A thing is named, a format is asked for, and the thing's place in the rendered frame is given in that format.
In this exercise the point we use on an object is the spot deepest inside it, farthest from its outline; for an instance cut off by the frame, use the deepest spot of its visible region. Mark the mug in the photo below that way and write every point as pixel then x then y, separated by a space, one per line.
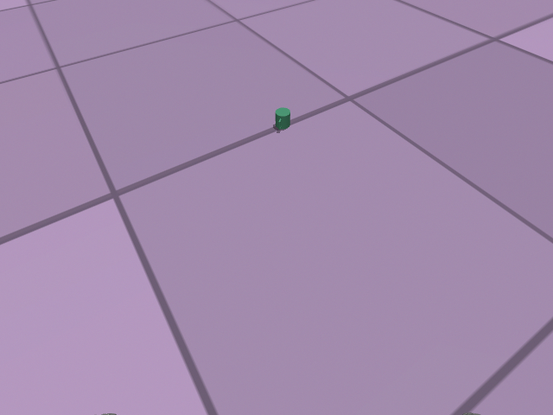
pixel 282 118

